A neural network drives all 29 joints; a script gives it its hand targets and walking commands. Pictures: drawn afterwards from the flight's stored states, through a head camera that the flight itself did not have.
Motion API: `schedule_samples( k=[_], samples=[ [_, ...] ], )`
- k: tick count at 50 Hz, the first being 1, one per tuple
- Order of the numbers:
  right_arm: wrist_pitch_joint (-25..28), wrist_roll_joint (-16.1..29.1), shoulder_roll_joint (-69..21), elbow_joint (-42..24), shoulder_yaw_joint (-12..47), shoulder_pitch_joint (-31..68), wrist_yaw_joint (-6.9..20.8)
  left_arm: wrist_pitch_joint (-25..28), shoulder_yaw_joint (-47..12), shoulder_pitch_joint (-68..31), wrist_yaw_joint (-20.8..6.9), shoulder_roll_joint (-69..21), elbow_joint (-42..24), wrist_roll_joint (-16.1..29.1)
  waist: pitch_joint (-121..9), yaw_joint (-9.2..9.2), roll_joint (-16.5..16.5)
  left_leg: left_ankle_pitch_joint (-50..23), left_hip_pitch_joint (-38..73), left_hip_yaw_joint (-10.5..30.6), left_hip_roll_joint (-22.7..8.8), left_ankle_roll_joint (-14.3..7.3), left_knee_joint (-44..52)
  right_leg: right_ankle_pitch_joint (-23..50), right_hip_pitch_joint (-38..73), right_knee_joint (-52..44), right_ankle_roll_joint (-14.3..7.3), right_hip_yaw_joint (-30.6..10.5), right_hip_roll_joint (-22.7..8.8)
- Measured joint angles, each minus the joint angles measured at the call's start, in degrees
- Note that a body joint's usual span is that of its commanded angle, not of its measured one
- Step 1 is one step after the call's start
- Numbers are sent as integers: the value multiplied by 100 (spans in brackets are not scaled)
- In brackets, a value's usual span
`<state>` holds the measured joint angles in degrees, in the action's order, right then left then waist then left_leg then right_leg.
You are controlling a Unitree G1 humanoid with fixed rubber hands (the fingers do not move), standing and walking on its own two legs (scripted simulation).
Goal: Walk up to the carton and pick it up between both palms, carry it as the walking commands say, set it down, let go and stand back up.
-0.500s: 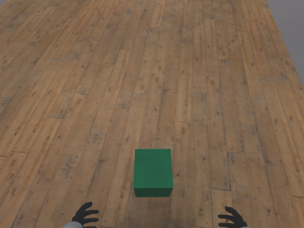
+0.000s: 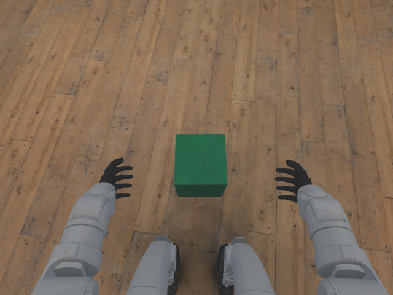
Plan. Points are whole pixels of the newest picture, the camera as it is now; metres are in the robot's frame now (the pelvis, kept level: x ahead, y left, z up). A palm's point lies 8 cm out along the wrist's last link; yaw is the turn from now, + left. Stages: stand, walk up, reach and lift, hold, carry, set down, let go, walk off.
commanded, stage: reach and lift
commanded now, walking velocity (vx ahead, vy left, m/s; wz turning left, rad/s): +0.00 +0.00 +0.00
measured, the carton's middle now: (199, 167) +0.53 +0.01 -0.57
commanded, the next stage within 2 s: none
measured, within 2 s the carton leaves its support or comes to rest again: neither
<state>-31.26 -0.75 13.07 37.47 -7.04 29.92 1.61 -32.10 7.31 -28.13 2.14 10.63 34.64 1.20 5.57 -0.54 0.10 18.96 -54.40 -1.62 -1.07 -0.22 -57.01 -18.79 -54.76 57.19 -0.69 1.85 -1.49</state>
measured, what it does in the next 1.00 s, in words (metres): stands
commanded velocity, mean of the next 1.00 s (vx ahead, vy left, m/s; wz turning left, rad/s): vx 0.00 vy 0.00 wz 0.00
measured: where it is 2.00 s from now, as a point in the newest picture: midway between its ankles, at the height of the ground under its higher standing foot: (198, 279)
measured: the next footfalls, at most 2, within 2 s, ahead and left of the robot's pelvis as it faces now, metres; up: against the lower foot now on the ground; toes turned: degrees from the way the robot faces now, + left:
none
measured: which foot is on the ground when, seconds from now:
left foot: down 0.00-1.00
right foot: down 0.00-1.00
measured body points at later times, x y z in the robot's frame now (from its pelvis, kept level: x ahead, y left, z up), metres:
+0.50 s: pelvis +0.02 -0.01 -0.03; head +0.29 -0.01 +0.33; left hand +0.49 +0.19 -0.14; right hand +0.50 -0.21 -0.13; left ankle +0.08 +0.12 -0.66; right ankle +0.09 -0.12 -0.66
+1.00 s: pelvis +0.02 +0.00 -0.05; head +0.35 -0.01 +0.26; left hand +0.55 +0.19 -0.17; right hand +0.56 -0.20 -0.17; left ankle +0.08 +0.12 -0.66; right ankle +0.09 -0.12 -0.66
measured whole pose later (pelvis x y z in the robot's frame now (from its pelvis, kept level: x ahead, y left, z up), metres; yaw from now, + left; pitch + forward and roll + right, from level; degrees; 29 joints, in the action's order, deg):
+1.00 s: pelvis +0.02 +0.00 -0.05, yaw +0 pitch +48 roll +1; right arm -8.6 -6.2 15.4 51.8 -21.6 70.1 0.5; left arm -8.5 23.3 -67.7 2.9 11.6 49.4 -4.0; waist -2.3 -0.7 0.4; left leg 17.2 -91.6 -1.6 -1.2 0.0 -60.6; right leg -16.9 -92.1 60.7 -0.6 1.4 -1.2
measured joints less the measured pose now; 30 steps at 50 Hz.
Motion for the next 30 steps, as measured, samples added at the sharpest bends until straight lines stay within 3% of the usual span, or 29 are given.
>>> schedule_samples(
  k=[8,18,30],
  samples=[
    [397,3,46,579,-262,1169,-155,401,293,-1164,128,16,569,-1,-117,-23,-7,-182,-886,-8,-2,13,15,171,-904,12,-15,-11,3],
    [1273,104,117,923,-432,1925,-266,1295,532,-1759,281,-77,747,14,-597,12,-27,-217,-1965,-5,-12,42,11,201,-1995,32,-31,-13,15],
    [2013,109,283,1475,-656,3113,-283,2113,967,-3092,183,162,1530,-95,-765,19,-63,-159,-2743,-12,-32,57,-108,150,-2788,158,-36,-30,38]
  ],
)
